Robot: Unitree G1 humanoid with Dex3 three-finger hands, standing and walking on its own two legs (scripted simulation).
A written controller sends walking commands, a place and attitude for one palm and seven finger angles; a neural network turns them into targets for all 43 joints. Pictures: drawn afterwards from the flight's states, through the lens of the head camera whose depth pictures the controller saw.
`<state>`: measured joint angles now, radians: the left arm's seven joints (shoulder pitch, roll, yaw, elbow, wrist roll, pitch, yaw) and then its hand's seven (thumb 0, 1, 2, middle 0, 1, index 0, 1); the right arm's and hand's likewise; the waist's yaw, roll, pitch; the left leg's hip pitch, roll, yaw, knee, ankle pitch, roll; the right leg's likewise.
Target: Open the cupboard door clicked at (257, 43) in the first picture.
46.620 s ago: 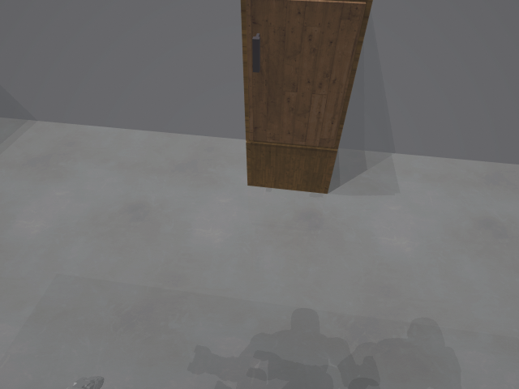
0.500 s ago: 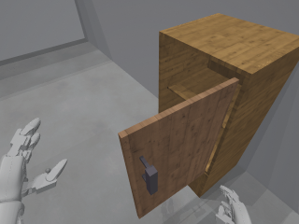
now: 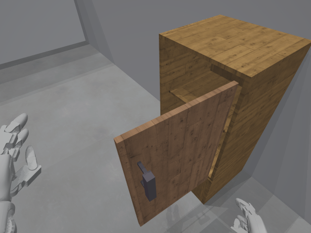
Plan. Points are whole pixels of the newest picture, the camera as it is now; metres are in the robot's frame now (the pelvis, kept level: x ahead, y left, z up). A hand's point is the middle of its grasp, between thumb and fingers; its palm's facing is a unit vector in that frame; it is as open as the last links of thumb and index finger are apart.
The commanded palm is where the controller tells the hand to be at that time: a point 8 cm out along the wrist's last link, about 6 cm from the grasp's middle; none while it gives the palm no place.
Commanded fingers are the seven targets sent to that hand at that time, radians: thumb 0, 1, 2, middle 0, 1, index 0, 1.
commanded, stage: draw the hand back to the body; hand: left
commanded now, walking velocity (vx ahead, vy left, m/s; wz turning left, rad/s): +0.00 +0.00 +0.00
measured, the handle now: (145, 180) +0.27 +0.07 -0.02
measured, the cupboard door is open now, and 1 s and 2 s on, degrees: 86 86 86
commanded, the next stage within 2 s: step back with the hand held close in 0.02 s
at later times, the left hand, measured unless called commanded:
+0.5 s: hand (34, 174) +0.17 +0.27 +0.15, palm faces +0.33 -0.79 -0.51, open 7.4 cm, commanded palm +0.11 +0.31 +0.17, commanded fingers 0.00 0.90 0.90 -0.20 -0.30 -0.20 -0.30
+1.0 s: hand out of the picture +0.09 +0.29 +0.15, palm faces +0.46 -0.73 -0.50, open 7.4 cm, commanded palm +0.02 +0.33 +0.17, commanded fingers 0.00 0.90 0.90 -0.20 -0.30 -0.20 -0.30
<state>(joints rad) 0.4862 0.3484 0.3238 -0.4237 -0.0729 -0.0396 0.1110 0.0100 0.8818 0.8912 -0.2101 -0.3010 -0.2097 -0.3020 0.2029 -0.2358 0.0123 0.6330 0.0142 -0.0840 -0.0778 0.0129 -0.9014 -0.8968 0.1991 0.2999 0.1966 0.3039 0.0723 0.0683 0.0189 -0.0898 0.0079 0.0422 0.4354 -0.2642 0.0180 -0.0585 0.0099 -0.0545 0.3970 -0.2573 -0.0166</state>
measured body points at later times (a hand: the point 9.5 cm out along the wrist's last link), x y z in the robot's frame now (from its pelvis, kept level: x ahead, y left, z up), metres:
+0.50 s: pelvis -0.03 +0.01 +0.00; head -0.01 +0.00 +0.45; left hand +0.15 +0.31 +0.18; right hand +0.15 -0.24 -0.08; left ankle -0.01 +0.11 -0.74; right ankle -0.02 -0.11 -0.74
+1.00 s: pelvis -0.10 +0.02 -0.02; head -0.08 +0.04 +0.43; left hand +0.06 +0.33 +0.18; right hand +0.07 -0.21 -0.10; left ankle -0.01 +0.11 -0.74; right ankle -0.02 -0.10 -0.74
